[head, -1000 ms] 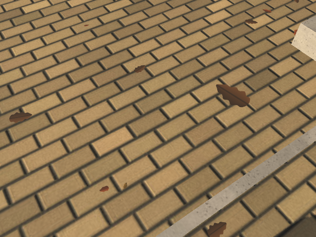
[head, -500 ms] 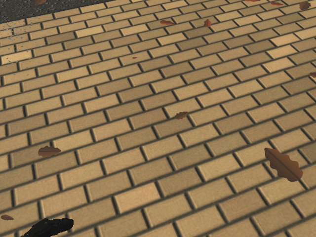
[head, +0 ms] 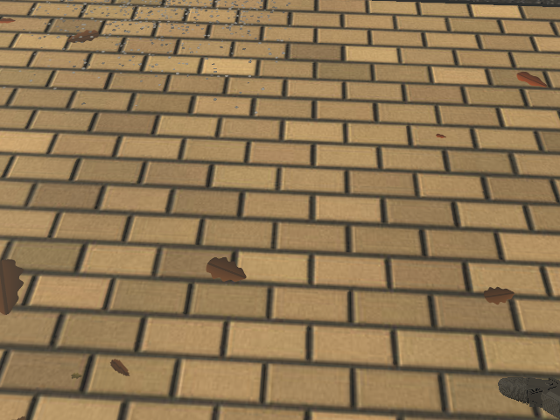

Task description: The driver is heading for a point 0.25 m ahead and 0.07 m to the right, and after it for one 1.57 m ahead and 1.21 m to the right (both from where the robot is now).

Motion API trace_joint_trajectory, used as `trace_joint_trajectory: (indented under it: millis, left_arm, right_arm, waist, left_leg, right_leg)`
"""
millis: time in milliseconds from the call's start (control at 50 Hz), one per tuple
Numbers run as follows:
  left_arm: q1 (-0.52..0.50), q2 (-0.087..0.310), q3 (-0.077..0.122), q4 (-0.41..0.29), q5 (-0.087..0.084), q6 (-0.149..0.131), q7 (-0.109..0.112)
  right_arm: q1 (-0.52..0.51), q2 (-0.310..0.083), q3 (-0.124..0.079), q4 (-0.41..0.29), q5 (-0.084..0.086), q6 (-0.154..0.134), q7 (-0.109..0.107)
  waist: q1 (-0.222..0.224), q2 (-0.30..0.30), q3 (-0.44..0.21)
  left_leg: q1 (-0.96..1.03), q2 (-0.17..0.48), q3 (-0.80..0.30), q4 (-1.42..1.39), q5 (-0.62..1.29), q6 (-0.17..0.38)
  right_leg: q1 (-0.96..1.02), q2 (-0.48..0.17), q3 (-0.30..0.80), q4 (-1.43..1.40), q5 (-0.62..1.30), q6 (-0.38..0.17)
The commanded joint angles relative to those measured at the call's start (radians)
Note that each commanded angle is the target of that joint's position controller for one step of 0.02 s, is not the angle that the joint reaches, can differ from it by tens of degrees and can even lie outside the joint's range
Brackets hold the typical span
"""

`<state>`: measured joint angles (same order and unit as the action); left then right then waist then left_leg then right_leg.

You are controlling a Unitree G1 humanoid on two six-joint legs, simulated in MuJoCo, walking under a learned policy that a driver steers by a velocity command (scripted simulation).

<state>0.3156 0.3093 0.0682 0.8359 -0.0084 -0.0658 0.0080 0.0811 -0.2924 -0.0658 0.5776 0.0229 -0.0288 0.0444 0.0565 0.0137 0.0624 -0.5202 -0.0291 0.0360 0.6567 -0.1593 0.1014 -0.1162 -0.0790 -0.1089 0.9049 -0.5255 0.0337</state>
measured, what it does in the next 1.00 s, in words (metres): walks ahead, turning right: right foot, then left foot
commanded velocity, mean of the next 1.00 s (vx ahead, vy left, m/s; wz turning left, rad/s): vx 0.50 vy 0.00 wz -0.27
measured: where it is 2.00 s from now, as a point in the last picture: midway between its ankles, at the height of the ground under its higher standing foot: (436, 214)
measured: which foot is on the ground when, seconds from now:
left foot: down 0.00-0.52, up 0.54-0.94, down 0.96-1.00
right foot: up 0.00-0.48, down 0.50-0.98, up 1.00-1.00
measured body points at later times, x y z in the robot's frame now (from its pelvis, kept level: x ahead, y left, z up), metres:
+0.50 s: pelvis +0.30 -0.03 +0.00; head +0.33 -0.03 +0.45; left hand +0.51 +0.20 -0.09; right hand +0.32 -0.32 -0.12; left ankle +0.10 +0.08 -0.71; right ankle +0.42 -0.13 -0.72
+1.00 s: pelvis +0.59 -0.05 +0.01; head +0.62 -0.05 +0.46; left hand +0.74 +0.21 -0.11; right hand +0.71 -0.35 -0.05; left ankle +0.73 +0.03 -0.72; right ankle +0.43 -0.12 -0.70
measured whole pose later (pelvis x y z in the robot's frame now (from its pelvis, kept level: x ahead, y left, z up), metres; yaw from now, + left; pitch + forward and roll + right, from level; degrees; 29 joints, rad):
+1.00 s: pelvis +0.59 -0.05 +0.01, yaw -22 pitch +3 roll +1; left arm 0.37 0.31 0.07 0.73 -0.02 -0.03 0.01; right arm 0.08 -0.27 -0.04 0.65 -0.01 -0.12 0.01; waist 0.06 -0.03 0.00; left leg -0.46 -0.03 -0.03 0.53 -0.12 -0.01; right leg -0.18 0.09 0.23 0.75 -0.49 -0.04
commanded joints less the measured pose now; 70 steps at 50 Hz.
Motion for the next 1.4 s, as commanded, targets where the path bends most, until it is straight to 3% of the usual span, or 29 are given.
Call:
trace_joint_trajectory:
  millis: [20,60,80,120,180,260,360,420,480,500,520,540,560,580,600,640,700,780,860,940,960,980,1000,1020,1060,1120,1200,1300,1400]
  left_arm:
    - [-0.11,0.143,0.011,-0.171,-0.034,-0.079,-0.021]
    - [-0.103,0.127,0.008,-0.147,0.002,-0.081,-0.009]
    - [-0.07,0.13,0.012,-0.132,0.006,-0.067,-0.011]
    - [-0.035,0.102,0.008,-0.109,0.007,-0.039,-0.014]
    - [-0.098,0.067,-0.004,-0.122,0.006,-0.016,-0.01]
    - [-0.196,0.045,-0.014,-0.136,-0.005,-0.022,-0.025]
    - [-0.313,0.033,-0.021,-0.188,-0.018,-0.027,-0.055]
    - [-0.329,0.033,-0.021,-0.219,-0.011,-0.03,-0.078]
    - [-0.157,0.1,0.014,-0.201,-0.003,-0.021,-0.077]
    - [-0.008,0.151,0.04,-0.174,-0.005,-0.018,-0.066]
    - [0.125,0.264,0.072,-0.165,0.004,-0.012,-0.05]
    - [0.124,0.236,0.061,-0.167,-0.017,-0.015,-0.05]
    - [0.12,0.172,0.043,-0.168,-0.015,-0.009,-0.045]
    - [0.072,0.144,0.035,-0.179,-0.01,-0.007,-0.039]
    - [0.01,0.132,0.03,-0.19,-0.007,-0.004,-0.037]
    - [-0.065,0.101,0.017,-0.221,0.006,-0.002,-0.032]
    - [-0.08,0.123,0.025,-0.218,0.002,-0.005,-0.019]
    - [-0.039,0.149,0.035,-0.195,-0.013,0.006,-0.001]
    - [0.03,0.149,0.037,-0.169,-0.022,0.022,0.005]
    - [0.006,0.121,0.032,-0.176,-0.014,0.03,0.006]
    - [0.002,0.075,0.016,-0.187,-0.008,0.026,0.003]
    - [0.07,0.008,-0.004,-0.206,-0.006,0.018,0.0]
    - [0.133,0.025,-0.011,-0.23,-0.024,0.011,0.001]
    - [0.092,0.117,0.011,-0.211,-0.031,0.014,0.003]
    - [-0.041,0.128,0.02,-0.236,-0.012,0.024,0.0]
    - [-0.038,0.078,0.021,-0.241,-0.021,0.037,-0.012]
    - [-0.098,0.041,0.01,-0.266,-0.011,0.047,-0.015]
    - [-0.226,0.014,-0.003,-0.289,-0.013,0.032,-0.043]
    - [-0.311,0.03,0.003,-0.335,-0.016,0.032,-0.07]
  right_arm:
    - [0.321,-0.194,-0.064,0.001,-0.008,-0.025,-0.011]
    - [0.189,-0.127,-0.041,-0.007,-0.009,-0.03,-0.014]
    - [0.148,-0.093,-0.027,-0.018,-0.022,-0.033,-0.017]
    - [0.139,-0.09,-0.023,0.003,-0.026,-0.045,-0.019]
    - [0.178,-0.119,-0.026,0.051,-0.027,-0.06,-0.028]
    - [0.202,-0.12,-0.02,0.091,-0.031,-0.064,-0.038]
    - [0.261,-0.141,-0.027,0.152,-0.025,-0.059,-0.04]
    - [0.265,-0.15,-0.032,0.17,-0.019,-0.039,-0.049]
    - [0.226,-0.186,-0.04,0.156,-0.02,-0.014,-0.07]
    - [0.215,-0.18,-0.034,0.148,-0.019,-0.012,-0.079]
    - [0.291,-0.11,-0.008,0.106,-0.038,-0.031,-0.078]
    - [0.316,-0.048,0.019,0.104,-0.051,-0.062,-0.058]
    - [0.238,-0.131,0.0,0.086,-0.014,-0.094,-0.035]
    - [0.155,-0.134,0.005,0.056,0.01,-0.11,-0.027]
    - [0.117,-0.123,0.007,0.045,-0.005,-0.116,-0.03]
    - [0.133,-0.129,-0.006,0.045,-0.034,-0.098,-0.038]
    - [0.16,-0.094,0.003,0.05,-0.042,-0.07,-0.048]
    - [0.009,-0.05,0.023,0.022,-0.041,-0.072,-0.047]
    - [-0.079,-0.079,0.012,0.001,-0.018,-0.087,-0.033]
    - [0.034,-0.129,-0.021,0.027,-0.014,-0.104,-0.031]
    - [0.137,-0.162,-0.036,0.038,-0.029,-0.109,-0.039]
    - [0.261,-0.234,-0.054,0.047,-0.048,-0.107,-0.047]
    - [0.333,-0.252,-0.065,0.085,-0.033,-0.09,-0.038]
    - [0.292,-0.168,-0.044,0.066,-0.021,-0.086,-0.038]
    - [0.209,-0.113,-0.024,0.062,-0.031,-0.075,-0.043]
    - [0.159,-0.074,-0.013,0.085,-0.034,-0.079,-0.046]
    - [0.173,-0.117,-0.03,0.127,-0.033,-0.086,-0.046]
    - [0.188,-0.152,-0.036,0.167,-0.025,-0.07,-0.053]
    - [0.227,-0.198,-0.05,0.206,0.0,-0.046,-0.053]
  waist:
    - [-0.179,0.11,-0.302]
    - [-0.086,0.0,-0.166]
    - [-0.052,0.02,-0.15]
    - [-0.031,0.034,-0.14]
    - [-0.049,0.034,-0.084]
    - [-0.096,0.038,-0.04]
    - [-0.149,0.024,0.017]
    - [-0.139,0.032,0.008]
    - [-0.033,0.082,-0.132]
    - [0.049,0.056,-0.213]
    - [0.056,-0.125,-0.362]
    - [0.023,-0.26,-0.479]
    - [0.067,-0.168,-0.425]
    - [0.059,-0.099,-0.292]
    - [0.015,-0.006,-0.179]
    - [-0.05,-0.025,-0.11]
    - [-0.079,-0.055,-0.089]
    - [-0.021,-0.082,-0.074]
    - [0.015,-0.105,-0.086]
    - [-0.066,-0.141,-0.11]
    - [-0.118,-0.111,-0.193]
    - [-0.131,0.072,-0.33]
    - [-0.115,0.347,-0.392]
    - [-0.136,0.2,-0.273]
    - [-0.128,0.063,-0.104]
    - [-0.081,0.115,-0.051]
    - [-0.081,0.069,-0.036]
    - [-0.124,0.051,-0.013]
    - [-0.128,0.058,0.013]
  left_leg:
    - [0.839,0.332,-0.713,-0.354,-0.154,0.264]
    - [0.551,0.256,-0.48,-0.36,0.072,0.198]
    - [0.462,0.233,-0.413,-0.382,0.174,0.186]
    - [0.372,0.223,-0.339,-0.42,0.299,0.19]
    - [0.335,0.208,-0.223,-0.468,0.353,0.172]
    - [0.363,0.171,-0.102,-0.499,0.275,0.105]
    - [0.526,0.24,-0.059,-0.494,0.261,0.088]
    - [0.645,0.276,-0.036,-0.409,0.451,0.066]
    - [0.65,0.247,0.023,-0.124,0.965,0.019]
    - [0.528,0.213,0.057,0.093,0.912,-0.018]
    - [0.16,0.11,0.079,0.483,0.493,-0.081]
    - [-0.135,-0.078,-0.068,0.743,-0.383,-0.124]
    - [-0.252,-0.004,-0.184,0.786,-0.354,-0.1]
    - [-0.28,0.043,-0.165,0.731,-0.283,-0.085]
    - [-0.259,0.079,-0.144,0.621,-0.233,-0.085]
    - [-0.141,0.117,-0.133,0.503,-0.185,-0.106]
    - [-0.088,0.117,-0.097,0.363,-0.138,-0.157]
    - [0.0,0.067,-0.077,0.05,0.152,-0.183]
    - [0.054,0.025,-0.106,-0.115,0.209,-0.173]
    - [0.223,0.027,-0.107,-0.211,0.105,-0.102]
    - [0.408,0.107,-0.164,-0.205,0.08,-0.055]
    - [0.737,0.318,-0.433,-0.213,-0.007,0.049]
    - [0.863,0.465,-0.825,-0.317,-0.286,0.151]
    - [0.773,0.437,-0.785,-0.357,-0.44,0.124]
    - [0.547,0.354,-0.508,-0.383,-0.235,0.074]
    - [0.404,0.278,-0.292,-0.449,-0.033,0.062]
    - [0.418,0.295,-0.154,-0.49,0.143,0.092]
    - [0.461,0.27,0.017,-0.489,0.229,0.056]
    - [0.574,0.31,0.093,-0.424,0.408,0.022]
  right_leg:
    - [-0.746,0.041,0.204,0.478,0.043,-0.041]
    - [-0.63,-0.039,0.187,0.309,0.182,-0.037]
    - [-0.557,-0.065,0.188,0.27,0.217,-0.032]
    - [-0.498,-0.073,0.164,0.228,0.25,-0.01]
    - [-0.549,-0.077,0.154,0.116,0.392,0.011]
    - [-0.542,-0.048,0.141,-0.131,0.656,-0.011]
    - [-0.598,-0.002,0.139,-0.297,0.663,-0.051]
    - [-0.624,0.027,0.108,-0.332,0.522,-0.089]
    - [-0.354,0.133,0.014,-0.331,0.387,-0.149]
    - [-0.109,0.134,0.054,-0.375,0.464,-0.191]
    - [0.299,-0.11,0.444,-0.361,0.501,-0.338]
    - [0.527,-0.263,0.909,-0.518,0.41,-0.476]
    - [0.512,-0.233,0.84,-0.56,0.281,-0.419]
    - [0.378,-0.198,0.703,-0.574,0.28,-0.375]
    - [0.205,-0.159,0.61,-0.599,0.367,-0.349]
    - [0.003,-0.104,0.518,-0.647,0.521,-0.339]
    - [-0.133,-0.067,0.428,-0.677,0.641,-0.347]
    - [-0.209,0.012,0.341,-0.656,0.561,-0.277]
    - [-0.127,-0.017,0.438,-0.588,0.439,-0.246]
    - [-0.074,-0.021,0.527,-0.442,0.417,-0.194]
    - [-0.129,0.026,0.479,-0.286,0.411,-0.159]
    - [-0.366,0.143,0.352,0.028,0.191,-0.097]
    - [-0.616,0.162,0.274,0.278,-0.081,-0.065]
    - [-0.693,0.097,0.298,0.382,-0.009,-0.054]
    - [-0.675,0.038,0.247,0.376,0.137,-0.044]
    - [-0.591,-0.015,0.221,0.296,0.215,-0.038]
    - [-0.64,-0.031,0.21,0.173,0.316,-0.013]
    - [-0.587,-0.019,0.143,-0.105,0.538,-0.026]
    - [-0.527,0.02,0.068,-0.253,0.443,-0.087]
